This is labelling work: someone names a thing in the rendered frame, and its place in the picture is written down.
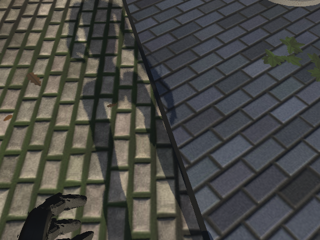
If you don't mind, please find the robot left hand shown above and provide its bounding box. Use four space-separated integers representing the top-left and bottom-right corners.
17 192 94 240

